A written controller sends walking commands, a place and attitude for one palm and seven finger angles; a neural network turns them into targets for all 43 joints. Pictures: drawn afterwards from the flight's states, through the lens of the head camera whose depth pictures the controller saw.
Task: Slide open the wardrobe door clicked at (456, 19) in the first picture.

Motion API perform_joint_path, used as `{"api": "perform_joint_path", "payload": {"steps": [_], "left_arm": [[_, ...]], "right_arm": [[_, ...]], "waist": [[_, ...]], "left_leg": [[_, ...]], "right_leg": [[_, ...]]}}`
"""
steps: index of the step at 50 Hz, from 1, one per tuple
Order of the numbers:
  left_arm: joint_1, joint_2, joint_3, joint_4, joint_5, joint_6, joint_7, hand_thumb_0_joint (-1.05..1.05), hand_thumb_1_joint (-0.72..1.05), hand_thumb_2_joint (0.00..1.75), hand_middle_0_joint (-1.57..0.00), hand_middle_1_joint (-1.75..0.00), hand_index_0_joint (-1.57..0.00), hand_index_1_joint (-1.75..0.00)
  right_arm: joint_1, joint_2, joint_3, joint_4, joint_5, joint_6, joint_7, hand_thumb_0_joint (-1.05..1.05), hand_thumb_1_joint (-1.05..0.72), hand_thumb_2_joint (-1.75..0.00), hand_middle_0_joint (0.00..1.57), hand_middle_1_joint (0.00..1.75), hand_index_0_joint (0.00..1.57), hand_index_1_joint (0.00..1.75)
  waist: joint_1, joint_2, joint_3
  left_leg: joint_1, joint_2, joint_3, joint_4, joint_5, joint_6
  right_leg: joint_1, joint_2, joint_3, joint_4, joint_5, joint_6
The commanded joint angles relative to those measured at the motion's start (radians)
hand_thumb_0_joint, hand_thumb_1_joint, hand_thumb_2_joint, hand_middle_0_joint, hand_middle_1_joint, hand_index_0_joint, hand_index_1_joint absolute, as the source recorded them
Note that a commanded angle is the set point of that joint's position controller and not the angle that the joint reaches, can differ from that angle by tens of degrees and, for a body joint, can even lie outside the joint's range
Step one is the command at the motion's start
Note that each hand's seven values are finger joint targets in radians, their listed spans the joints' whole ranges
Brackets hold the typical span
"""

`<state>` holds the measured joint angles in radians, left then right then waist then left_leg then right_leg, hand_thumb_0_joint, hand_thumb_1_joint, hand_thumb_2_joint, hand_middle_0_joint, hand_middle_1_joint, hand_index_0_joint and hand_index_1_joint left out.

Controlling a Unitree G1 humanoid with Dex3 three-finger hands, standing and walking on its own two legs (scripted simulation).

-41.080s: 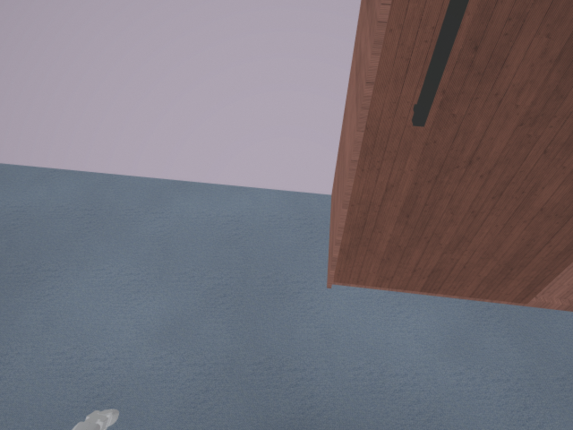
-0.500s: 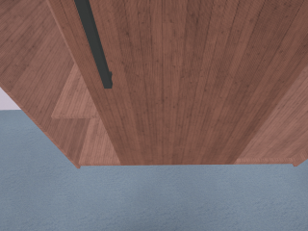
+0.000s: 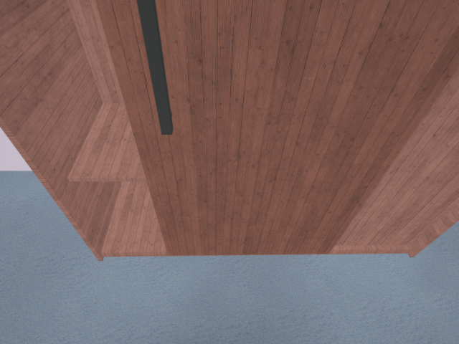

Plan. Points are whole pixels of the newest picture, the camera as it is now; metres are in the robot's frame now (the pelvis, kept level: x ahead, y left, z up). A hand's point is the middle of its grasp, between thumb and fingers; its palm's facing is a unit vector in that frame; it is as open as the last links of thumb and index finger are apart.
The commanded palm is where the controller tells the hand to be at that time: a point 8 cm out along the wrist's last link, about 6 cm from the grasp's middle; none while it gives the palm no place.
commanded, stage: come to a stop and stand still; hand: left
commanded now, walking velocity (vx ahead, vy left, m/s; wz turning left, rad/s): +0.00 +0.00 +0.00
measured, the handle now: (159, 68) +0.57 +0.17 +0.20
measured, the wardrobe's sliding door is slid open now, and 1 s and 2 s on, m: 0.30 0.30 0.30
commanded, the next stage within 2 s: look again from close up in 0.80 s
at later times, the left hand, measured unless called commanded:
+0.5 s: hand out of the picture +0.05 +0.19 -0.17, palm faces +0.00 -0.98 -0.20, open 7.4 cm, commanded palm none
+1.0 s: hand out of the picture +0.08 +0.20 -0.17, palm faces -0.02 -0.97 -0.23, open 7.4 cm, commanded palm none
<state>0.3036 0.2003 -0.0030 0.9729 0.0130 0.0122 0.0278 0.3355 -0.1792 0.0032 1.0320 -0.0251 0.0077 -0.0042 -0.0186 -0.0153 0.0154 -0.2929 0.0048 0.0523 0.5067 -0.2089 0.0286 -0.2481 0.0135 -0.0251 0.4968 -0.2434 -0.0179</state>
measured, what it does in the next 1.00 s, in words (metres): stands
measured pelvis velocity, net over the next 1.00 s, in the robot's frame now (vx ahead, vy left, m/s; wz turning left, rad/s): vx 0.05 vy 0.01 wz -0.01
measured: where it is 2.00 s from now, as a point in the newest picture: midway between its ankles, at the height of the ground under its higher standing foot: outside the picture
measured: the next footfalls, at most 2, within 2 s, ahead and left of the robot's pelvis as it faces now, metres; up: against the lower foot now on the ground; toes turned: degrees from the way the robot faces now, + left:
none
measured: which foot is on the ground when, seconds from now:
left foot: down 0.00-1.00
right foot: down 0.00-1.00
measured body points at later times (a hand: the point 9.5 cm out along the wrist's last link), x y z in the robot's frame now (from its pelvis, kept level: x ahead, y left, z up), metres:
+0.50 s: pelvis +0.03 +0.01 +0.00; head +0.04 +0.02 +0.45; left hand +0.05 +0.24 -0.16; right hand +0.08 -0.22 -0.15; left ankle +0.04 +0.10 -0.74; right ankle +0.02 -0.11 -0.74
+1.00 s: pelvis +0.05 +0.01 +0.01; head +0.06 +0.02 +0.46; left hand +0.08 +0.26 -0.15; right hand +0.08 -0.24 -0.14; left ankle +0.04 +0.10 -0.74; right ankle +0.02 -0.11 -0.74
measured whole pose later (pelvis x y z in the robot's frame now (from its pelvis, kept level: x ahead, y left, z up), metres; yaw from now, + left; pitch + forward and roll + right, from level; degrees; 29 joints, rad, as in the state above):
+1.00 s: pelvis +0.05 +0.01 +0.01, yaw -1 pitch -1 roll +0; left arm 0.23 0.22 -0.01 1.09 0.01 -0.01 0.03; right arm 0.21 -0.21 0.01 1.13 -0.01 -0.03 -0.02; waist 0.00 -0.02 0.03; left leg -0.17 -0.02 0.07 0.42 -0.24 0.04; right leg -0.14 -0.01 0.00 0.43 -0.28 0.00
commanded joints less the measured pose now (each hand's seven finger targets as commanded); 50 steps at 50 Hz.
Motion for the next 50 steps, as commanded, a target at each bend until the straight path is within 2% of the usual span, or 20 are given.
{"api": "perform_joint_path", "payload": {"steps": [1,6,10,18,32,38,45,50], "left_arm": [[0.026,0.103,0.022,-0.035,0.002,-0.031,0.002,0.0,0.9,0.9,-0.2,-0.3,-0.2,-0.3],[0.039,0.097,0.015,0.011,0.001,-0.034,0.003,0.0,0.9,0.9,-0.2,-0.3,-0.2,-0.3],[0.045,0.096,0.011,0.038,0.002,-0.036,0.004,0.0,0.9,0.9,-0.2,-0.3,-0.2,-0.3],[0.037,0.096,0.011,0.068,0.004,-0.04,0.008,0.0,0.9,0.9,-0.2,-0.3,-0.2,-0.3],[-0.005,0.129,0.019,0.066,0.005,-0.044,0.008,0.0,0.9,0.9,-0.2,-0.3,-0.2,-0.3],[-0.02,0.14,0.021,0.067,0.003,-0.043,0.006,0.0,0.9,0.9,-0.2,-0.3,-0.2,-0.3],[-0.036,0.145,0.019,0.073,0.001,-0.038,0.004,0.0,0.9,0.9,-0.2,-0.3,-0.2,-0.3],[-0.039,0.15,0.018,0.077,0.0,-0.04,0.003,0.0,0.9,0.9,-0.2,-0.3,-0.2,-0.3]], "right_arm": [[-0.012,-0.12,-0.019,-0.052,0.005,-0.037,-0.012,0.0,-0.9,-0.9,0.2,0.3,0.2,0.3],[-0.003,-0.128,-0.019,-0.02,0.01,-0.044,-0.016,0.0,-0.9,-0.9,0.2,0.3,0.2,0.3],[-0.007,-0.133,-0.021,-0.003,0.013,-0.047,-0.017,0.0,-0.9,-0.9,0.2,0.3,0.2,0.3],[-0.037,-0.134,-0.019,0.018,0.016,-0.054,-0.021,0.0,-0.9,-0.9,0.2,0.3,0.2,0.3],[-0.1,-0.155,-0.023,0.024,0.015,-0.059,-0.023,0.0,-0.9,-0.9,0.2,0.3,0.2,0.3],[-0.112,-0.163,-0.021,0.032,0.015,-0.059,-0.024,0.0,-0.9,-0.9,0.2,0.3,0.2,0.3],[-0.117,-0.168,-0.016,0.045,0.015,-0.054,-0.024,0.0,-0.9,-0.9,0.2,0.3,0.2,0.3],[-0.112,-0.17,-0.016,0.053,0.015,-0.054,-0.024,0.0,-0.9,-0.9,0.2,0.3,0.2,0.3]], "waist": [[0.023,0.039,0.028],[0.024,0.053,0.028],[0.023,0.042,0.033],[0.017,0.004,0.016],[0.022,0.007,-0.017],[0.024,0.013,-0.026],[0.026,0.012,0.004],[0.023,0.008,-0.018]], "left_leg": [[-0.043,0.106,-0.158,-0.182,-0.199,0.024],[-0.019,0.118,-0.165,-0.198,-0.156,0.029],[0.0,0.117,-0.154,-0.194,-0.122,0.029],[0.076,0.113,-0.121,-0.158,0.037,0.026],[0.134,0.112,-0.104,-0.129,0.207,0.026],[0.148,0.114,-0.106,-0.135,0.229,0.025],[0.136,0.114,-0.112,-0.16,0.171,0.022],[0.153,0.114,-0.107,-0.158,0.179,0.018]], "right_leg": [[-0.001,-0.086,0.107,-0.115,-0.135,-0.032],[0.018,-0.084,0.094,-0.096,-0.054,-0.028],[0.019,-0.091,0.096,-0.098,-0.02,-0.024],[0.013,-0.103,0.103,-0.097,0.065,-0.015],[0.056,-0.115,0.107,-0.093,0.184,-0.01],[0.073,-0.119,0.102,-0.098,0.193,-0.01],[0.071,-0.119,0.103,-0.12,0.149,-0.009],[0.083,-0.122,0.107,-0.126,0.172,-0.012]]}}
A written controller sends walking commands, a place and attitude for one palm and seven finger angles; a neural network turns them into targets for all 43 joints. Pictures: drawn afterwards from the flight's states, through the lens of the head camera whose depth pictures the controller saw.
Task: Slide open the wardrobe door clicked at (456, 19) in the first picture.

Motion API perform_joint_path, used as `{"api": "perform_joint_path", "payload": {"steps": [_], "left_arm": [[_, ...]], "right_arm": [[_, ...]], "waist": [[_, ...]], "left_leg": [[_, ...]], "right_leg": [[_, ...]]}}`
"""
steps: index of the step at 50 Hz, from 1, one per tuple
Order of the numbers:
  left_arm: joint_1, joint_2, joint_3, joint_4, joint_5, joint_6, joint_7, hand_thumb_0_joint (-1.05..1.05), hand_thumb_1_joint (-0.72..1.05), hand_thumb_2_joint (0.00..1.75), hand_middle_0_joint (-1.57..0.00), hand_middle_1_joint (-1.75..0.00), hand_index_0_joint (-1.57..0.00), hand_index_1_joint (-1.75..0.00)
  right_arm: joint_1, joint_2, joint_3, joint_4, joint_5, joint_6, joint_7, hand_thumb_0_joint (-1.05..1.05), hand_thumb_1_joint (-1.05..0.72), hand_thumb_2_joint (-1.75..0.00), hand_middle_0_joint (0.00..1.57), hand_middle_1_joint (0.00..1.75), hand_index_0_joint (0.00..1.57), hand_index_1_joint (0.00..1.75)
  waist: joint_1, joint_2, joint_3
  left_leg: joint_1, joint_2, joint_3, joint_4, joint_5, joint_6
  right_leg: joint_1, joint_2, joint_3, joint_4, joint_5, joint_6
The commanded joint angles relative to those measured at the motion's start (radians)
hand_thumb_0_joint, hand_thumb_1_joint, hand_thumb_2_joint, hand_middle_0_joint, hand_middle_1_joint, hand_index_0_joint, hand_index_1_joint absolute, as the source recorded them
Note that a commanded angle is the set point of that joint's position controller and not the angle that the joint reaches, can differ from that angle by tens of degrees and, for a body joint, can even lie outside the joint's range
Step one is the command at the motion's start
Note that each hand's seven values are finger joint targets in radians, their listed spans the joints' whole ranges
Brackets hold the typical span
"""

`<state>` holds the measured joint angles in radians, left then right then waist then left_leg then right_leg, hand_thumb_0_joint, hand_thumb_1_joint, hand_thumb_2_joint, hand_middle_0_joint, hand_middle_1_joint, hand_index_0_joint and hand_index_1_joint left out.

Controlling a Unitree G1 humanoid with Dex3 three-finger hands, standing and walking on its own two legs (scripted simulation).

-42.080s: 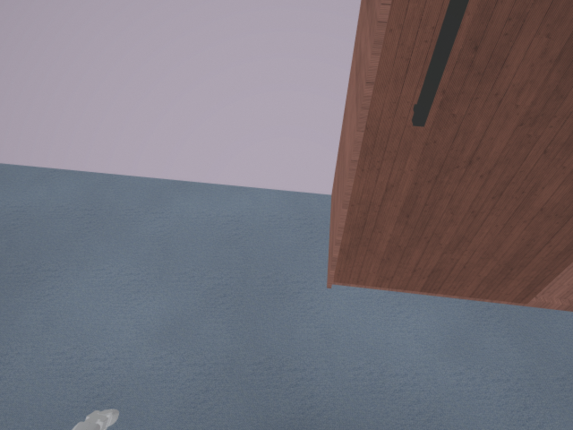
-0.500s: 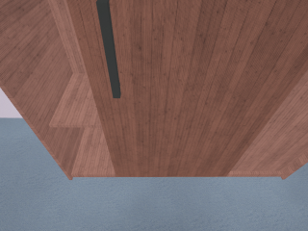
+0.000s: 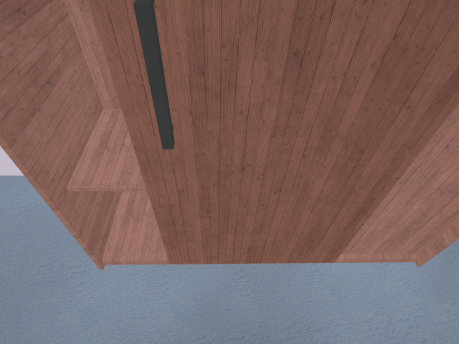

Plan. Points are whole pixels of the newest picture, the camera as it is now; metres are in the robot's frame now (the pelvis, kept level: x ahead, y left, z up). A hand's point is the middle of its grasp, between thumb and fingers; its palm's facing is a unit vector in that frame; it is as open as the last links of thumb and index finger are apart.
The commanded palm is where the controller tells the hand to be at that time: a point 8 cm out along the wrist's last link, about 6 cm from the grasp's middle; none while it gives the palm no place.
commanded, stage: look again from close up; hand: left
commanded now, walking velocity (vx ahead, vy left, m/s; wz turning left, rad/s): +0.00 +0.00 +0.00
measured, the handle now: (160, 82) +0.52 +0.17 +0.19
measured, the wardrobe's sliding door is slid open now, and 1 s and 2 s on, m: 0.30 0.30 0.30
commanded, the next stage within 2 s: raise the hand with hooked fingers in 0.78 s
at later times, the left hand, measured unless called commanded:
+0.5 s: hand out of the picture +0.01 +0.18 -0.18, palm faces +0.01 -0.98 -0.21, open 7.4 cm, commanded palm none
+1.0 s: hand out of the picture +0.13 +0.19 -0.08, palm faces +0.27 -0.94 -0.19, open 7.4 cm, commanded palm +0.09 +0.24 -0.05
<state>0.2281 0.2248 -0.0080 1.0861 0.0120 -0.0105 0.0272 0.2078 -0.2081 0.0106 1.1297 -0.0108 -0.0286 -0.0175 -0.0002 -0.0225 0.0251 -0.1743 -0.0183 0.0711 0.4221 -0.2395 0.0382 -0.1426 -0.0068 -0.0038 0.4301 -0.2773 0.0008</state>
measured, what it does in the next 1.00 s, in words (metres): stands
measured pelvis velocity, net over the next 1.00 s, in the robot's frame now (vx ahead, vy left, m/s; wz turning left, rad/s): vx -0.01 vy -0.01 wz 0.03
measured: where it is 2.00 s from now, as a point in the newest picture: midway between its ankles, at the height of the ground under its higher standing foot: outside the picture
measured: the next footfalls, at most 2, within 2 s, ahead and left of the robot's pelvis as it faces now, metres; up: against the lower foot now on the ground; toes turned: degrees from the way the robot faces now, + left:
none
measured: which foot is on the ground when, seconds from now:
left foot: down 0.00-1.00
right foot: down 0.00-1.00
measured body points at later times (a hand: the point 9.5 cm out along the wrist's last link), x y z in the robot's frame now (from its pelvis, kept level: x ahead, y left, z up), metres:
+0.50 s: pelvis +0.00 -0.01 +0.00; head +0.01 +0.00 +0.45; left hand +0.01 +0.23 -0.16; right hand +0.03 -0.25 -0.15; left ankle -0.01 +0.09 -0.74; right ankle -0.03 -0.12 -0.74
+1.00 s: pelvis -0.01 -0.01 +0.00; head +0.00 -0.01 +0.45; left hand +0.11 +0.24 -0.07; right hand +0.06 -0.25 -0.14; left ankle -0.01 +0.09 -0.74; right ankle -0.03 -0.12 -0.74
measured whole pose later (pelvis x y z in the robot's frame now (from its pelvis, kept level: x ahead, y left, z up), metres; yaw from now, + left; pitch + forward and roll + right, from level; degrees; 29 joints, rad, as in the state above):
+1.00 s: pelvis -0.01 -0.01 +0.00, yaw +2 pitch -1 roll +1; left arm 0.43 0.19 0.05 0.33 -0.12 -0.02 0.10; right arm 0.31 -0.20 0.01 0.92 0.04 -0.18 -0.07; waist 0.01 -0.01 0.02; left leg -0.21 -0.03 0.05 0.46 -0.24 0.02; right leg -0.18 -0.02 -0.03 0.51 -0.31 -0.01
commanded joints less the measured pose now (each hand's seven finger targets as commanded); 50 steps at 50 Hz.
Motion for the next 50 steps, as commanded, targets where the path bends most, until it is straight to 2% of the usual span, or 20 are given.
{"api": "perform_joint_path", "payload": {"steps": [1,6,10,18,24,30,34,36,40,43,44,45,46,47,48,49,50], "left_arm": [[0.037,0.126,0.022,-0.036,0.002,-0.018,0.004,0.0,0.9,0.9,-0.2,-0.3,-0.2,-0.3],[0.041,0.12,0.02,-0.032,0.002,-0.017,0.004,0.0,0.9,0.9,-0.2,-0.3,-0.2,-0.3],[0.047,0.118,0.019,-0.026,0.0,-0.018,0.004,0.0,0.9,0.9,-0.2,-0.3,-0.2,-0.3],[0.058,0.109,0.017,-0.02,0.001,-0.017,0.005,0.0,0.9,0.9,-0.2,-0.3,-0.2,-0.3],[0.066,0.105,0.017,-0.016,0.001,-0.019,0.005,0.0,0.9,0.9,-0.2,-0.3,-0.2,-0.3],[0.074,0.1,0.016,-0.013,0.001,-0.02,0.005,0.0,0.9,0.9,-0.2,-0.3,-0.2,-0.3],[0.08,0.099,0.018,-0.011,0.0,-0.022,0.006,0.0,0.9,0.9,-0.2,-0.3,-0.2,-0.3],[0.081,0.098,0.018,-0.011,0.001,-0.022,0.006,0.0,0.9,0.9,-0.2,-0.3,-0.2,-0.3],[0.083,0.093,0.018,-0.009,0.0,-0.02,0.006,0.0,0.9,0.9,-0.2,-0.3,-0.2,-0.3],[0.085,0.094,0.018,-0.006,0.0,-0.021,0.006,0.0,0.9,0.9,-0.2,-0.3,-0.2,-0.3],[0.164,0.054,0.009,0.019,0.013,-0.039,0.052,0.0,0.9,0.9,-0.2,-0.3,-0.2,-0.3],[-0.565,0.351,0.217,-1.528,-0.192,-0.24,0.048,0.0,0.88,0.89,-0.2,-0.32,-0.2,-0.32],[-0.393,0.389,0.26,-1.465,-0.131,-0.216,0.091,0.0,0.85,0.88,-0.2,-0.33,-0.2,-0.33],[-0.115,0.188,0.146,-1.277,-0.139,-0.179,0.114,0.0,0.83,0.87,-0.21,-0.34,-0.21,-0.34],[0.206,-0.07,0.004,-1.012,-0.153,-0.077,0.11,0.0,0.81,0.86,-0.21,-0.36,-0.21,-0.36],[0.037,-0.004,0.058,-1.24,-0.198,-0.104,0.093,0.0,0.78,0.85,-0.21,-0.37,-0.21,-0.37],[0.031,0.031,0.091,-1.243,-0.192,-0.149,0.074,0.0,0.76,0.84,-0.21,-0.39,-0.21,-0.39]], "right_arm": [[0.015,-0.138,-0.023,-0.044,0.002,-0.017,-0.01,0.0,-0.9,-0.9,0.2,0.3,0.2,0.3],[0.018,-0.133,-0.021,-0.035,0.002,-0.015,-0.01,0.0,-0.9,-0.9,0.2,0.3,0.2,0.3],[0.019,-0.135,-0.02,-0.031,0.001,-0.017,-0.01,0.0,-0.9,-0.9,0.2,0.3,0.2,0.3],[0.024,-0.124,-0.019,-0.024,0.002,-0.015,-0.011,0.0,-0.9,-0.9,0.2,0.3,0.2,0.3],[0.028,-0.123,-0.02,-0.024,0.002,-0.016,-0.012,0.0,-0.9,-0.9,0.2,0.3,0.2,0.3],[0.028,-0.12,-0.021,-0.021,0.002,-0.014,-0.012,0.0,-0.9,-0.9,0.2,0.3,0.2,0.3],[0.034,-0.115,-0.021,-0.018,0.002,-0.017,-0.013,0.0,-0.9,-0.9,0.2,0.3,0.2,0.3],[0.036,-0.112,-0.02,-0.02,0.003,-0.016,-0.014,0.0,-0.9,-0.9,0.2,0.3,0.2,0.3],[0.04,-0.113,-0.021,-0.017,0.002,-0.016,-0.014,0.0,-0.9,-0.9,0.2,0.3,0.2,0.3],[0.041,-0.11,-0.019,-0.015,0.003,-0.016,-0.015,0.0,-0.9,-0.9,0.2,0.3,0.2,0.3],[-0.009,-0.092,-0.018,-0.087,0.009,-0.017,-0.007,0.0,-0.9,-0.9,0.2,0.3,0.2,0.3],[0.046,-0.242,-0.053,-0.432,0.063,-0.144,-0.045,0.0,-0.9,-0.9,0.2,0.3,0.2,0.3],[-0.048,-0.127,-0.007,-0.4,0.067,-0.218,-0.086,0.0,-0.9,-0.9,0.2,0.3,0.2,0.3],[-0.011,-0.154,-0.027,-0.373,0.042,-0.253,-0.085,0.0,-0.9,-0.9,0.2,0.3,0.2,0.3],[-0.012,-0.093,-0.025,-0.353,0.065,-0.255,-0.071,0.0,-0.9,-0.9,0.2,0.3,0.2,0.3],[-0.016,-0.153,-0.04,-0.443,0.069,-0.259,-0.062,0.0,-0.9,-0.9,0.2,0.3,0.2,0.3],[-0.037,-0.165,-0.054,-0.474,0.058,-0.269,-0.065,0.0,-0.9,-0.9,0.2,0.3,0.2,0.3]], "waist": [[0.006,0.008,-0.015],[0.006,0.008,-0.004],[0.005,0.014,-0.025],[0.006,0.018,0.008],[0.005,0.017,-0.01],[0.005,0.01,0.006],[0.007,0.02,-0.017],[0.006,0.002,-0.01],[0.006,0.025,0.0],[0.007,0.019,0.003],[0.022,0.074,0.049],[-0.084,0.238,-0.451],[-0.024,0.339,-0.329],[-0.007,0.327,-0.343],[-0.033,0.186,-0.173],[-0.033,0.158,-0.11],[-0.046,0.086,-0.078]], "left_leg": [[0.028,0.137,-0.125,-0.074,0.212,0.01],[0.023,0.135,-0.125,-0.082,0.186,0.006],[0.038,0.136,-0.124,-0.081,0.201,0.005],[0.028,0.135,-0.127,-0.09,0.182,0.003],[0.039,0.135,-0.126,-0.086,0.199,0.002],[0.032,0.134,-0.124,-0.092,0.17,-0.001],[0.041,0.135,-0.123,-0.086,0.198,0.0],[0.039,0.136,-0.124,-0.083,0.211,0.001],[0.036,0.135,-0.126,-0.094,0.192,-0.001],[0.034,0.135,-0.125,-0.091,0.199,-0.001],[-0.013,0.136,-0.068,0.131,0.342,-0.033],[0.256,0.02,-0.095,0.001,0.376,-0.03],[0.301,0.06,-0.048,-0.024,0.407,-0.041],[0.227,0.074,-0.07,-0.031,0.368,-0.055],[0.133,0.078,-0.093,-0.035,0.245,-0.039],[0.05,0.063,-0.117,-0.017,0.147,-0.035],[-0.003,0.054,-0.111,0.017,0.063,-0.035]], "right_leg": [[-0.024,-0.102,0.085,-0.062,0.214,-0.031],[-0.028,-0.101,0.086,-0.071,0.193,-0.03],[-0.024,-0.103,0.089,-0.072,0.202,-0.03],[-0.04,-0.101,0.087,-0.083,0.179,-0.029],[-0.032,-0.101,0.089,-0.084,0.197,-0.029],[-0.044,-0.101,0.093,-0.094,0.179,-0.03],[-0.027,-0.103,0.09,-0.09,0.203,-0.031],[-0.024,-0.102,0.087,-0.087,0.222,-0.031],[-0.035,-0.101,0.087,-0.092,0.191,-0.031],[-0.033,-0.102,0.09,-0.093,0.202,-0.031],[-0.078,-0.151,0.123,-0.072,0.538,-0.008],[0.018,-0.038,0.016,0.027,0.433,-0.035],[-0.063,-0.001,-0.003,0.063,0.221,-0.039],[-0.085,0.001,-0.066,0.104,0.067,-0.04],[-0.172,0.001,-0.074,0.095,0.03,-0.027],[-0.164,-0.011,-0.081,0.073,0.057,-0.025],[-0.2,-0.008,-0.082,0.054,0.04,-0.021]]}}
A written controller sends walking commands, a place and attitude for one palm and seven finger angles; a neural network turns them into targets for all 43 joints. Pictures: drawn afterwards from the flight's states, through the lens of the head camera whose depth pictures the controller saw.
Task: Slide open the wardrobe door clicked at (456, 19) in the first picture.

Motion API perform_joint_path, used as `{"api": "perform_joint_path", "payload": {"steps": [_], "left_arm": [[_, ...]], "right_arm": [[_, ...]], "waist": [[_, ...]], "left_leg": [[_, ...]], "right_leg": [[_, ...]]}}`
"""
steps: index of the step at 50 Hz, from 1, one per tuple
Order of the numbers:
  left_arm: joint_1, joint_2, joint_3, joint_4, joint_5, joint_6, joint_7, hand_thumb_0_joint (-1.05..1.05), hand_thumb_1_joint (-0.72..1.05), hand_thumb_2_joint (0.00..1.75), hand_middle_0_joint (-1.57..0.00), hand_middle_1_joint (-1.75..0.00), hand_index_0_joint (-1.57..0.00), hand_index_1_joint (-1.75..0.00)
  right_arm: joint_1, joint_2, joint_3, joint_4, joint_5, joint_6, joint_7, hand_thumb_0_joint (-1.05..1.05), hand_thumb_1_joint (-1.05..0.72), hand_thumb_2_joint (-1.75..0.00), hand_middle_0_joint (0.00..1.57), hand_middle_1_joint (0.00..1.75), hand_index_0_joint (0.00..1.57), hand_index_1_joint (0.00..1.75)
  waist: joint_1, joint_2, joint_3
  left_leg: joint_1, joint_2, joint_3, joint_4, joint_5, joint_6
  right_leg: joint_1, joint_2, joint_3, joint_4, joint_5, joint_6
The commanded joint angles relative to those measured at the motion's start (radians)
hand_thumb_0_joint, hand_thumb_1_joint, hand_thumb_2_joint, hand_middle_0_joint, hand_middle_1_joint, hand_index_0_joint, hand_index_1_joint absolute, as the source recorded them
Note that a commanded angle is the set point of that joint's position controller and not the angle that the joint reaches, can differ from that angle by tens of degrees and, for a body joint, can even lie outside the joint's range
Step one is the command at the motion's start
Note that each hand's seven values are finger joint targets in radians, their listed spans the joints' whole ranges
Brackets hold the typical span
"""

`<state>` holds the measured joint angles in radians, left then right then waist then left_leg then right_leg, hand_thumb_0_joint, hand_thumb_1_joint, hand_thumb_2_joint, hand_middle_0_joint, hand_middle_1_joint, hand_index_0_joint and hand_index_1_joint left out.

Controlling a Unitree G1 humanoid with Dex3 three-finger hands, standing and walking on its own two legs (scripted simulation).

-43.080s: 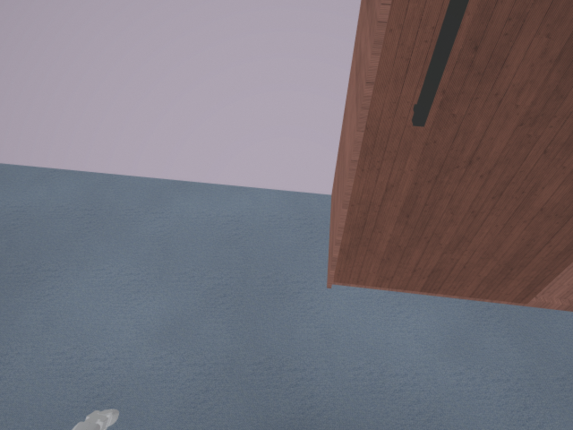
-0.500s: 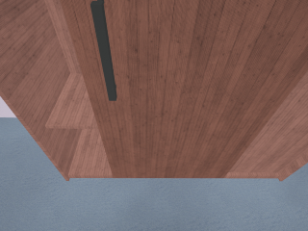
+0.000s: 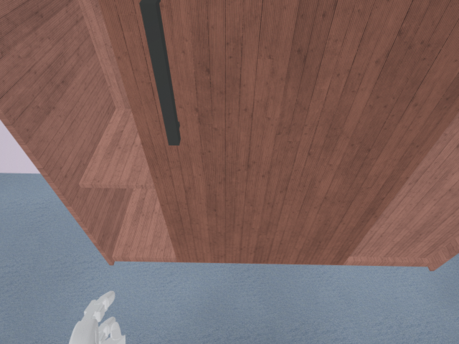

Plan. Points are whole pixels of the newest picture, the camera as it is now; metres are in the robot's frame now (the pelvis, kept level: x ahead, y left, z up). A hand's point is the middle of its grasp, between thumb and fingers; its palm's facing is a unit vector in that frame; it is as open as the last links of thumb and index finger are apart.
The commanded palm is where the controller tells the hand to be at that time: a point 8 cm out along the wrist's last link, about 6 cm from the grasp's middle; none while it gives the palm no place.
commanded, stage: raise the hand with hooked fingers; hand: left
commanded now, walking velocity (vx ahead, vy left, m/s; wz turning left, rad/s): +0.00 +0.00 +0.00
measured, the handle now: (166, 79) +0.54 +0.16 +0.19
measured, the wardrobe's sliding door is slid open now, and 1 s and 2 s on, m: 0.30 0.30 0.30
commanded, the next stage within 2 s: move the hooked fingers beside the handle in 1.98 s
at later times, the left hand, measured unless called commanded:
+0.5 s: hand (100, 306) +0.16 +0.20 +0.06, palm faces +0.13 -0.99 -0.09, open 9.8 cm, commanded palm +0.14 +0.26 +0.05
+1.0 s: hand (65, 246) +0.22 +0.25 +0.12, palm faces +0.08 -0.99 -0.08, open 12.7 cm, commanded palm +0.18 +0.30 +0.14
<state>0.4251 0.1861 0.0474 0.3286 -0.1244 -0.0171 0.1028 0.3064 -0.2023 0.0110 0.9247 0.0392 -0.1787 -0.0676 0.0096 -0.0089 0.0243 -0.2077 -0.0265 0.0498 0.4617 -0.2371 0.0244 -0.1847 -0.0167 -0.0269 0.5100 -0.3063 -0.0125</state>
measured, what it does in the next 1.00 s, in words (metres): stands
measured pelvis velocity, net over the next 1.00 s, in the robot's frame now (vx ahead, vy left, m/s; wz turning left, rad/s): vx -0.01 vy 0.00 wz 0.03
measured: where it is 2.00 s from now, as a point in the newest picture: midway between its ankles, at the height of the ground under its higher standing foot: outside the picture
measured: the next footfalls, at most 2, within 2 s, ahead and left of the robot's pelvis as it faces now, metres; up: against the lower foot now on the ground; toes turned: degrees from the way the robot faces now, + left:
none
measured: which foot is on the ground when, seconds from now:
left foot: down 0.00-1.00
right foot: down 0.00-1.00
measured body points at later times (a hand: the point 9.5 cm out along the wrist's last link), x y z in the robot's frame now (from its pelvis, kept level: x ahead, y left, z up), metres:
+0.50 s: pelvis -0.03 -0.03 -0.05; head -0.01 -0.02 +0.40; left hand +0.15 +0.25 +0.07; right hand +0.19 -0.25 -0.11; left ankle +0.01 +0.10 -0.74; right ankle -0.02 -0.11 -0.74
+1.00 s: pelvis -0.01 +0.00 -0.01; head -0.02 -0.01 +0.44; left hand +0.21 +0.30 +0.12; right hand +0.18 -0.24 -0.08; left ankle +0.01 +0.10 -0.74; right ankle -0.02 -0.11 -0.74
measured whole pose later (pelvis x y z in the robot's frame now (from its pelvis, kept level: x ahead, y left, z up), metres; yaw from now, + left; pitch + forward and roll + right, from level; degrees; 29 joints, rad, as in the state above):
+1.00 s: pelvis -0.01 +0.00 -0.01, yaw +2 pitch +1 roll -1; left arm 0.19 0.38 0.35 -0.07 -0.37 -0.02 -0.35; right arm 0.24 -0.27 0.04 0.63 0.07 -0.29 -0.12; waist 0.04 0.04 -0.04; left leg -0.35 0.00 0.00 0.65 -0.31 0.02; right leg -0.27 0.01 -0.07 0.61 -0.34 -0.02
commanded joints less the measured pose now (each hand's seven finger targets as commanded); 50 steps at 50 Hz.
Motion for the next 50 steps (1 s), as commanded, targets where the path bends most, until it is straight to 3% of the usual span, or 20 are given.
{"api": "perform_joint_path", "payload": {"steps": [1,3,5,6,8,11,13,15,16,19,22,25,27,29,31,33,36,40,46,50], "left_arm": [[-0.123,0.081,0.075,-0.424,-0.049,-0.196,-0.02,0.0,0.74,0.83,-0.21,-0.4,-0.21,-0.4],[0.139,-0.005,0.091,-0.154,-0.083,-0.299,-0.109,0.0,0.69,0.81,-0.22,-0.43,-0.22,-0.43],[0.225,-0.009,0.114,-0.109,-0.126,-0.438,-0.246,0.0,0.64,0.79,-0.22,-0.47,-0.22,-0.47],[0.275,0.055,0.185,-0.057,-0.14,-0.48,-0.324,0.0,0.62,0.78,-0.22,-0.48,-0.22,-0.48],[0.26,0.114,0.219,-0.096,-0.169,-0.465,-0.426,0.0,0.57,0.76,-0.22,-0.51,-0.22,-0.51],[0.089,0.225,0.31,-0.337,-0.205,-0.377,-0.44,0.0,0.5,0.73,-0.23,-0.55,-0.23,-0.55],[-0.045,0.246,0.341,-0.536,-0.215,-0.399,-0.391,0.0,0.46,0.71,-0.23,-0.58,-0.23,-0.58],[-0.169,0.239,0.318,-0.766,-0.2,-0.495,-0.321,0.0,0.41,0.69,-0.24,-0.62,-0.24,-0.62],[-0.247,0.244,0.284,-0.855,-0.188,-0.54,-0.298,0.0,0.39,0.68,-0.24,-0.63,-0.24,-0.63],[-0.219,0.175,0.168,-0.81,-0.173,-0.618,-0.315,0.0,0.32,0.65,-0.24,-0.68,-0.24,-0.68],[-0.244,0.209,0.141,-0.634,-0.191,-0.546,-0.41,0.0,0.25,0.62,-0.25,-0.72,-0.25,-0.72],[-0.195,0.289,0.22,-0.442,-0.199,-0.337,-0.496,0.0,0.18,0.59,-0.25,-0.76,-0.25,-0.76],[-0.174,0.337,0.304,-0.388,-0.229,-0.198,-0.51,0.0,0.13,0.57,-0.25,-0.8,-0.25,-0.8],[-0.166,0.373,0.405,-0.457,-0.276,-0.124,-0.485,0.0,0.08,0.55,-0.26,-0.82,-0.26,-0.82],[-0.153,0.401,0.51,-0.534,-0.317,-0.126,-0.43,0.0,0.04,0.53,-0.26,-0.86,-0.26,-0.86],[-0.154,0.355,0.508,-0.624,-0.325,-0.177,-0.386,0.0,-0.01,0.51,-0.27,-0.88,-0.27,-0.88],[-0.18,0.291,0.405,-0.689,-0.294,-0.236,-0.38,0.0,-0.08,0.48,-0.27,-0.93,-0.27,-0.93],[-0.25,0.294,0.327,-0.581,-0.257,-0.176,-0.447,0.0,-0.17,0.44,-0.28,-0.99,-0.28,-0.99],[-0.479,0.459,0.461,-0.677,-0.269,-0.092,-0.457,0.0,-0.31,0.38,-0.29,-1.08,-0.29,-1.08],[-0.511,0.44,0.48,-0.692,-0.281,-0.1,-0.429,0.0,-0.41,0.34,-0.29,-1.14,-0.29,-1.14]], "right_arm": [[-0.141,-0.17,-0.064,-0.296,-0.002,-0.126,-0.017,0.0,-0.9,-0.9,0.2,0.3,0.2,0.3],[-0.153,-0.16,-0.074,-0.318,-0.022,-0.115,0.003,0.0,-0.9,-0.9,0.2,0.3,0.2,0.3],[-0.181,-0.167,-0.089,-0.356,-0.027,-0.106,0.029,0.0,-0.9,-0.9,0.2,0.3,0.2,0.3],[-0.183,-0.181,-0.104,-0.387,-0.018,-0.098,0.047,0.0,-0.9,-0.9,0.2,0.3,0.2,0.3],[-0.228,-0.192,-0.105,-0.48,-0.007,-0.091,0.053,0.0,-0.9,-0.9,0.2,0.3,0.2,0.3],[-0.229,-0.183,-0.091,-0.553,0.001,-0.074,0.032,0.0,-0.9,-0.9,0.2,0.3,0.2,0.3],[-0.192,-0.154,-0.084,-0.573,-0.006,-0.078,0.015,0.0,-0.9,-0.9,0.2,0.3,0.2,0.3],[-0.15,-0.134,-0.077,-0.549,-0.019,-0.096,0.008,0.0,-0.9,-0.9,0.2,0.3,0.2,0.3],[-0.12,-0.143,-0.07,-0.529,-0.031,-0.101,0.004,0.0,-0.9,-0.9,0.2,0.3,0.2,0.3],[-0.103,-0.152,-0.062,-0.466,-0.024,-0.13,-0.008,0.0,-0.9,-0.9,0.2,0.3,0.2,0.3],[-0.113,-0.179,-0.045,-0.444,0.001,-0.141,-0.027,0.0,-0.9,-0.9,0.2,0.3,0.2,0.3],[-0.137,-0.188,-0.042,-0.462,0.022,-0.122,-0.05,0.0,-0.9,-0.9,0.2,0.3,0.2,0.3],[-0.165,-0.178,-0.031,-0.496,0.026,-0.106,-0.056,0.0,-0.9,-0.9,0.2,0.3,0.2,0.3],[-0.193,-0.16,-0.023,-0.523,0.021,-0.098,-0.057,0.0,-0.9,-0.9,0.2,0.3,0.2,0.3],[-0.195,-0.141,-0.016,-0.526,0.012,-0.106,-0.049,0.0,-0.9,-0.9,0.2,0.3,0.2,0.3],[-0.171,-0.126,-0.014,-0.521,0.009,-0.125,-0.031,0.0,-0.9,-0.9,0.2,0.3,0.2,0.3],[-0.146,-0.143,-0.02,-0.503,0.005,-0.156,-0.012,0.0,-0.9,-0.9,0.2,0.3,0.2,0.3],[-0.116,-0.177,-0.027,-0.466,0.024,-0.173,-0.025,0.0,-0.9,-0.9,0.2,0.3,0.2,0.3],[-0.164,-0.178,-0.011,-0.465,0.028,-0.177,-0.065,0.0,-0.9,-0.9,0.2,0.3,0.2,0.3],[-0.178,-0.159,0.007,-0.46,0.026,-0.187,-0.06,0.0,-0.9,-0.9,0.2,0.3,0.2,0.3]], "waist": [[-0.047,-0.006,-0.04],[0.006,-0.261,0.034],[0.037,-0.359,0.022],[0.065,-0.268,0.007],[0.073,-0.155,-0.088],[0.083,0.007,-0.203],[0.048,0.075,-0.275],[0.014,0.183,-0.341],[-0.019,0.154,-0.34],[-0.071,0.179,-0.275],[-0.105,0.105,-0.143],[-0.045,-0.015,-0.132],[0.013,-0.027,-0.171],[0.059,-0.022,-0.241],[0.091,-0.038,-0.297],[0.085,0.004,-0.307],[0.056,0.05,-0.277],[0.008,0.049,-0.181],[0.041,0.079,-0.227],[0.05,0.148,-0.241]], "left_leg": [[-0.034,0.042,-0.083,0.016,0.036,-0.019],[-0.209,0.037,-0.074,0.107,-0.002,-0.029],[-0.349,0.026,-0.052,0.193,-0.048,-0.038],[-0.352,0.016,-0.039,0.22,-0.027,-0.046],[-0.372,-0.009,-0.004,0.271,-0.021,-0.036],[-0.366,-0.019,0.01,0.295,-0.038,-0.016],[-0.324,-0.004,-0.002,0.313,-0.043,-0.008],[-0.221,0.016,-0.032,0.33,0.027,0.002],[-0.214,0.023,-0.052,0.344,0.032,0.007],[-0.199,0.033,-0.074,0.37,0.016,0.012],[-0.266,0.037,-0.093,0.351,-0.078,0.015],[-0.328,0.031,-0.081,0.305,-0.12,0.015],[-0.316,0.022,-0.076,0.274,-0.083,0.011],[-0.273,0.02,-0.078,0.25,-0.014,0.007],[-0.239,0.025,-0.086,0.23,0.062,0.001],[-0.185,0.027,-0.08,0.202,0.135,-0.002],[-0.117,0.028,-0.066,0.188,0.193,0.002],[-0.108,0.034,-0.07,0.151,0.1,0.01],[-0.012,0.034,-0.096,0.086,0.096,0.012],[0.059,0.032,-0.104,0.049,0.155,-0.002]], "right_leg": [[-0.182,0.005,-0.061,-0.028,0.043,-0.007],[-0.313,0.028,-0.084,0.044,-0.028,-0.001],[-0.368,0.024,-0.059,0.118,-0.063,0.002],[-0.34,0.017,-0.036,0.146,-0.024,-0.015],[-0.285,-0.002,-0.004,0.176,0.03,-0.016],[-0.268,-0.008,0.038,0.175,-0.014,-0.002],[-0.29,-0.004,0.062,0.163,-0.065,0.005],[-0.309,0.014,0.045,0.196,0.031,-0.006],[-0.344,0.027,0.034,0.218,0.048,-0.007],[-0.417,0.032,0.024,0.22,0.04,-0.011],[-0.408,0.025,0.053,0.147,-0.042,0.0],[-0.327,-0.006,0.115,0.049,-0.159,0.017],[-0.234,-0.028,0.124,0.025,-0.135,0.024],[-0.146,-0.034,0.106,0.028,-0.049,0.03],[-0.078,-0.02,0.071,0.056,0.091,0.031],[-0.079,0.002,0.018,0.091,0.251,0.025],[-0.126,0.025,-0.012,0.109,0.338,0.018],[-0.194,0.026,-0.012,0.048,0.195,0.018],[-0.11,0.028,-0.02,-0.001,0.132,0.002],[-0.072,0.036,-0.046,-0.007,0.194,-0.01]]}}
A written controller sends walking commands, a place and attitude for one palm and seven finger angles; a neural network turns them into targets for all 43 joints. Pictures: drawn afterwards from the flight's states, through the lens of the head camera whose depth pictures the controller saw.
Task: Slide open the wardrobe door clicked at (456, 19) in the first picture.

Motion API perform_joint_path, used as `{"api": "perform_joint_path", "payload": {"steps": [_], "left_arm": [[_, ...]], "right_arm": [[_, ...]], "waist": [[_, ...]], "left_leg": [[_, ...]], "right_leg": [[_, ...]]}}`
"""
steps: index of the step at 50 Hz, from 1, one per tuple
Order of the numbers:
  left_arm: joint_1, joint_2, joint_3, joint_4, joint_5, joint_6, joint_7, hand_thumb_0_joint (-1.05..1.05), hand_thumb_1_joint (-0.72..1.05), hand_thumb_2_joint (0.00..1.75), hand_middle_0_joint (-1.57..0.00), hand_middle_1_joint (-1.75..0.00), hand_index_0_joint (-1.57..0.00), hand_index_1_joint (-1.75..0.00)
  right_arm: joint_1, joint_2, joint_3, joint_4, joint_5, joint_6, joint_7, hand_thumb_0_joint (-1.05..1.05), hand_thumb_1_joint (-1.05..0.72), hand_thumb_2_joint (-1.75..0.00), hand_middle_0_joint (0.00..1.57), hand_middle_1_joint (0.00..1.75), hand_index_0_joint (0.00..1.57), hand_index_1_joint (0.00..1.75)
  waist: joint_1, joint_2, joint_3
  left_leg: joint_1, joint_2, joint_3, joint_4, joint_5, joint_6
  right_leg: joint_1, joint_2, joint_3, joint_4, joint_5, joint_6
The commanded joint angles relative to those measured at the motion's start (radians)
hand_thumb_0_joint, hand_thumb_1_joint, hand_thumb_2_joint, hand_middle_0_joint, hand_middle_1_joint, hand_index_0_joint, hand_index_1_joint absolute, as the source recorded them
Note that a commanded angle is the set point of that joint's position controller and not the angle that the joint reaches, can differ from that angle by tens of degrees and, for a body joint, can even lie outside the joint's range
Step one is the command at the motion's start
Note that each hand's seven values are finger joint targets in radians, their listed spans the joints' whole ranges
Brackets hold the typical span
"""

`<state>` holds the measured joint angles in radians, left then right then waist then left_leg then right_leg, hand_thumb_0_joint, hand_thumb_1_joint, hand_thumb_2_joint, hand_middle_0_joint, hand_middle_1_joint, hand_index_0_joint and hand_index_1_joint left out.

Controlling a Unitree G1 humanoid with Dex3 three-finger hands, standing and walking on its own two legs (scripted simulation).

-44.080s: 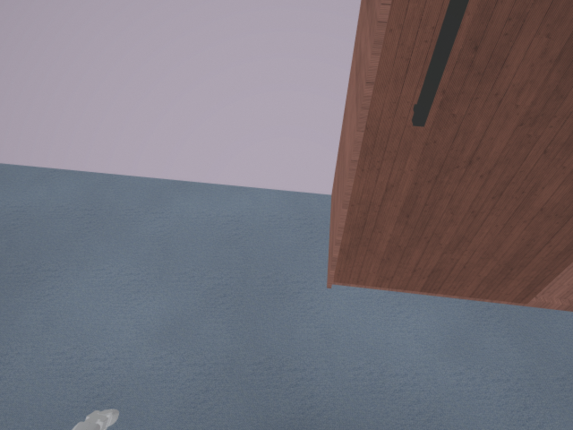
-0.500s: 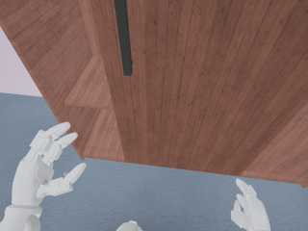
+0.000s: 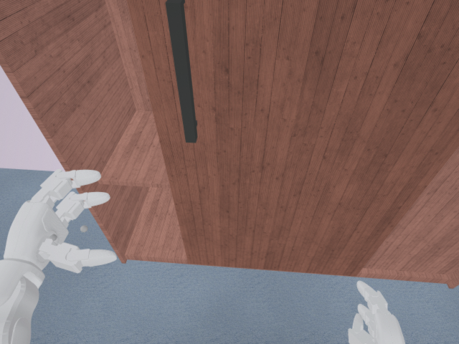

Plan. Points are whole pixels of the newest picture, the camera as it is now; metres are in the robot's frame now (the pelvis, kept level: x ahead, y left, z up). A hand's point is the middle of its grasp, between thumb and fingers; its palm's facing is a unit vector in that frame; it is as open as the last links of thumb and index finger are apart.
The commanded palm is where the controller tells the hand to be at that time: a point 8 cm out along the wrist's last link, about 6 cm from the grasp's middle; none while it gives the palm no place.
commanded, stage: raise the hand with hooked fingers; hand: left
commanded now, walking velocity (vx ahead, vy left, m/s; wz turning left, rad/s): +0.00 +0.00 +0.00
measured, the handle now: (186, 77) +0.55 +0.15 +0.21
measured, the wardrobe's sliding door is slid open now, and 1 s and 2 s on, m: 0.30 0.30 0.30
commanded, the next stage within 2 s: move the hooked fingers beside the handle in 0.98 s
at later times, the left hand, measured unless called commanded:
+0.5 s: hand (17, 156) +0.26 +0.29 +0.25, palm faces +0.12 -0.99 -0.10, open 14.0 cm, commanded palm +0.22 +0.33 +0.24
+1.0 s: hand (47, 165) +0.27 +0.27 +0.23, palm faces +0.09 -0.99 -0.09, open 14.0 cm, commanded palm +0.23 +0.31 +0.24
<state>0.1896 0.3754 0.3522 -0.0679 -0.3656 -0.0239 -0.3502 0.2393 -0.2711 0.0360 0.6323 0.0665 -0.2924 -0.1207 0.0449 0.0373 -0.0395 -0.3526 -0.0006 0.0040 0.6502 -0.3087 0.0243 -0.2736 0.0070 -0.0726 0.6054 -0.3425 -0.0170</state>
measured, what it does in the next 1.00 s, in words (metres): stands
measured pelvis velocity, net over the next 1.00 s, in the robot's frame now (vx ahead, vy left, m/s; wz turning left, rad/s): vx -0.01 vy -0.01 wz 0.01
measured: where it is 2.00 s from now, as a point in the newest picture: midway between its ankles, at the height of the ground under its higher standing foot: outside the picture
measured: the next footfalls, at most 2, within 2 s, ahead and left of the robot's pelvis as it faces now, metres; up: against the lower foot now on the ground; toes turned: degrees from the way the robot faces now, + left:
none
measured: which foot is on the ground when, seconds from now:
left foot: down 0.00-1.00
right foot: down 0.00-1.00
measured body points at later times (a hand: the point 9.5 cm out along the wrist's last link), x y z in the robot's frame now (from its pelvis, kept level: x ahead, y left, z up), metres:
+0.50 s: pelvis -0.01 +0.00 +0.01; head -0.04 -0.01 +0.46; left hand +0.25 +0.34 +0.26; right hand +0.20 -0.20 -0.05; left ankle +0.02 +0.10 -0.73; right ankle -0.01 -0.11 -0.73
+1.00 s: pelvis -0.01 -0.01 +0.01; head -0.04 -0.04 +0.46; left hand +0.25 +0.32 +0.24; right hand +0.20 -0.23 -0.05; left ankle +0.02 +0.10 -0.73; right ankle -0.01 -0.11 -0.73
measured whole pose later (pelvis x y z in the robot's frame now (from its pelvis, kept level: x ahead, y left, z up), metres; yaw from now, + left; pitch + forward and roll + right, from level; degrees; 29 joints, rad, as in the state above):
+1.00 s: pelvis -0.01 -0.01 +0.01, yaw +1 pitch -4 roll -1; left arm -0.18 0.50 0.47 0.05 -0.34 0.32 -0.41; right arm 0.18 -0.28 0.08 0.62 0.10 -0.19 -0.11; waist 0.07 0.08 -0.02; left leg -0.20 0.00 -0.01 0.48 -0.22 0.01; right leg -0.13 0.01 -0.08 0.44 -0.26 -0.03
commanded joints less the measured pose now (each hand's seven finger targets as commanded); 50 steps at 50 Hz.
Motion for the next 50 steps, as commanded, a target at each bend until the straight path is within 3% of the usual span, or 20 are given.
{"api": "perform_joint_path", "payload": {"steps": [1,4,6,9,11,12,17,19,22,24,26,29,32,35,36,40,44,46,48,50], "left_arm": [[-0.271,0.265,0.191,-0.268,-0.043,-0.078,0.02,0.0,-0.43,0.33,-0.29,-1.15,-0.29,-1.15],[-0.288,0.233,0.145,-0.166,-0.032,0.013,-0.006,0.0,-0.5,0.3,-0.3,-1.2,-0.3,-1.2],[-0.295,0.237,0.138,-0.077,-0.027,0.1,-0.027,0.0,-0.5,0.3,-0.3,-1.2,-0.3,-1.2],[-0.421,0.277,0.138,-0.094,-0.014,0.199,-0.043,0.0,-0.5,0.3,-0.3,-1.2,-0.3,-1.2],[-0.51,0.316,0.158,-0.176,-0.011,0.205,-0.038,0.0,-0.5,0.3,-0.3,-1.2,-0.3,-1.2],[-0.55,0.351,0.186,-0.222,-0.006,0.195,-0.036,0.0,-0.5,0.3,-0.3,-1.2,-0.3,-1.2],[-0.635,0.41,0.251,-0.256,-0.016,0.131,-0.027,0.0,-0.5,0.3,-0.3,-1.2,-0.3,-1.2],[-0.646,0.399,0.238,-0.153,-0.012,0.164,-0.039,0.0,-0.5,0.3,-0.3,-1.2,-0.3,-1.2],[-0.678,0.393,0.197,-0.017,0.002,0.26,-0.059,0.0,-0.5,0.3,-0.3,-1.2,-0.3,-1.2],[-0.699,0.407,0.183,0.041,0.01,0.323,-0.075,0.0,-0.5,0.3,-0.3,-1.2,-0.3,-1.2],[-0.645,0.366,0.153,0.092,0.005,0.355,-0.096,0.0,-0.5,0.3,-0.3,-1.2,-0.3,-1.2],[-0.653,0.386,0.171,-0.013,-0.002,0.331,-0.11,0.0,-0.5,0.3,-0.3,-1.2,-0.3,-1.2],[-0.687,0.451,0.247,-0.148,-0.019,0.255,-0.091,0.0,-0.5,0.3,-0.3,-1.2,-0.3,-1.2],[-0.682,0.471,0.301,-0.17,-0.024,0.204,-0.056,0.0,-0.5,0.3,-0.3,-1.2,-0.3,-1.2],[-0.671,0.49,0.32,-0.161,-0.024,0.202,-0.042,0.0,-0.5,0.3,-0.3,-1.2,-0.3,-1.2],[-0.682,0.417,0.244,-0.083,0.007,0.25,-0.025,0.0,-0.5,0.3,-0.3,-1.2,-0.3,-1.2],[-0.7,0.372,0.169,-0.067,0.013,0.295,-0.051,0.0,-0.5,0.3,-0.3,-1.2,-0.3,-1.2],[-0.69,0.369,0.168,-0.081,0.001,0.287,-0.064,0.0,-0.5,0.3,-0.3,-1.2,-0.3,-1.2],[-0.68,0.41,0.213,-0.105,-0.005,0.273,-0.074,0.0,-0.5,0.3,-0.3,-1.2,-0.3,-1.2],[-0.668,0.434,0.246,-0.104,-0.01,0.26,-0.075,0.0,-0.5,0.3,-0.3,-1.2,-0.3,-1.2]], "right_arm": [[-0.111,-0.093,-0.017,-0.166,-0.003,-0.071,-0.003,0.0,-0.9,-0.9,0.2,0.3,0.2,0.3],[-0.118,-0.099,-0.013,-0.16,0.01,-0.059,-0.002,0.0,-0.9,-0.9,0.2,0.3,0.2,0.3],[-0.12,-0.107,-0.008,-0.162,0.017,-0.038,-0.002,0.0,-0.9,-0.9,0.2,0.3,0.2,0.3],[-0.146,-0.113,-0.003,-0.182,0.027,-0.005,-0.005,0.0,-0.9,-0.9,0.2,0.3,0.2,0.3],[-0.167,-0.103,0.003,-0.196,0.023,0.002,-0.004,0.0,-0.9,-0.9,0.2,0.3,0.2,0.3],[-0.176,-0.096,0.003,-0.204,0.022,0.002,-0.002,0.0,-0.9,-0.9,0.2,0.3,0.2,0.3],[-0.187,-0.084,0.02,-0.186,0.014,0.0,-0.002,0.0,-0.9,-0.9,0.2,0.3,0.2,0.3],[-0.186,-0.086,0.021,-0.17,0.02,0.006,-0.006,0.0,-0.9,-0.9,0.2,0.3,0.2,0.3],[-0.19,-0.102,0.024,-0.158,0.034,0.023,-0.006,0.0,-0.9,-0.9,0.2,0.3,0.2,0.3],[-0.196,-0.114,0.02,-0.164,0.04,0.033,-0.006,0.0,-0.9,-0.9,0.2,0.3,0.2,0.3],[-0.196,-0.117,0.018,-0.177,0.044,0.041,0.004,0.0,-0.9,-0.9,0.2,0.3,0.2,0.3],[-0.214,-0.115,0.013,-0.205,0.044,0.047,0.017,0.0,-0.9,-0.9,0.2,0.3,0.2,0.3],[-0.23,-0.103,0.013,-0.218,0.034,0.04,0.021,0.0,-0.9,-0.9,0.2,0.3,0.2,0.3],[-0.22,-0.094,0.011,-0.208,0.026,0.03,0.017,0.0,-0.9,-0.9,0.2,0.3,0.2,0.3],[-0.217,-0.095,0.01,-0.198,0.024,0.03,0.017,0.0,-0.9,-0.9,0.2,0.3,0.2,0.3],[-0.204,-0.1,0.007,-0.181,0.032,0.031,0.009,0.0,-0.9,-0.9,0.2,0.3,0.2,0.3],[-0.205,-0.106,0.007,-0.186,0.04,0.036,0.005,0.0,-0.9,-0.9,0.2,0.3,0.2,0.3],[-0.205,-0.107,0.007,-0.191,0.039,0.037,0.006,0.0,-0.9,-0.9,0.2,0.3,0.2,0.3],[-0.21,-0.108,0.002,-0.196,0.035,0.036,0.006,0.0,-0.9,-0.9,0.2,0.3,0.2,0.3],[-0.211,-0.104,0.004,-0.198,0.034,0.039,0.009,0.0,-0.9,-0.9,0.2,0.3,0.2,0.3]], "waist": [[0.027,0.082,-0.174],[0.018,0.09,-0.097],[0.022,0.048,-0.037],[0.01,0.018,-0.057],[0.016,0.03,-0.114],[0.019,0.069,-0.166],[0.021,0.09,-0.198],[0.018,0.122,-0.136],[0.013,0.106,-0.061],[0.013,0.057,-0.063],[0.017,-0.005,-0.066],[0.02,-0.006,-0.14],[0.032,0.026,-0.202],[0.036,0.069,-0.18],[0.044,0.064,-0.161],[0.019,0.12,-0.091],[0.005,0.089,-0.097],[0.008,0.023,-0.121],[0.016,0.02,-0.176],[0.024,0.015,-0.177]], "left_leg": [[0.201,0.005,-0.059,-0.143,0.242,-0.003],[0.197,0.008,-0.058,-0.173,0.22,-0.009],[0.169,0.007,-0.064,-0.195,0.186,-0.007],[0.185,0.004,-0.07,-0.207,0.159,-0.001],[0.232,0.0,-0.07,-0.202,0.208,0.001],[0.265,-0.003,-0.065,-0.2,0.22,0.001],[0.312,-0.002,-0.069,-0.225,0.247,-0.003],[0.295,-0.002,-0.071,-0.244,0.2,-0.006],[0.253,-0.002,-0.077,-0.27,0.136,-0.009],[0.239,-0.004,-0.082,-0.273,0.106,-0.003],[0.229,-0.006,-0.079,-0.262,0.127,-0.001],[0.261,-0.011,-0.073,-0.243,0.152,0.003],[0.291,-0.015,-0.063,-0.234,0.184,0.005],[0.291,-0.013,-0.055,-0.241,0.18,0.003],[0.275,-0.013,-0.051,-0.237,0.179,0.003],[0.263,-0.009,-0.047,-0.255,0.135,0.001],[0.269,-0.009,-0.044,-0.238,0.153,0.006],[0.271,-0.01,-0.048,-0.228,0.174,0.008],[0.29,-0.013,-0.042,-0.214,0.209,0.012],[0.284,-0.016,-0.043,-0.215,0.219,0.011]], "right_leg": [[0.039,0.015,0.001,-0.11,0.254,-0.008],[0.013,0.013,-0.003,-0.133,0.249,-0.004],[0.016,0.013,0.002,-0.162,0.224,-0.005],[0.013,0.008,0.005,-0.183,0.195,0.0],[0.053,0.01,0.01,-0.187,0.229,-0.006],[0.06,0.01,0.014,-0.189,0.235,-0.007],[0.101,0.017,0.01,-0.21,0.25,-0.015],[0.07,0.015,0.01,-0.225,0.212,-0.014],[0.046,0.007,0.008,-0.247,0.163,-0.014],[0.038,0.002,0.011,-0.251,0.138,-0.009],[0.05,0.003,0.013,-0.253,0.151,-0.009],[0.059,0.001,0.019,-0.237,0.17,-0.009],[0.096,0.005,0.032,-0.242,0.188,-0.012],[0.095,0.006,0.028,-0.246,0.183,-0.012],[0.103,0.003,0.035,-0.257,0.178,-0.013],[0.057,-0.001,0.029,-0.26,0.147,-0.008],[0.054,-0.005,0.039,-0.259,0.178,-0.003],[0.076,-0.003,0.039,-0.255,0.2,0.0],[0.098,-0.005,0.046,-0.24,0.255,0.003],[0.104,-0.002,0.04,-0.235,0.27,0.003]]}}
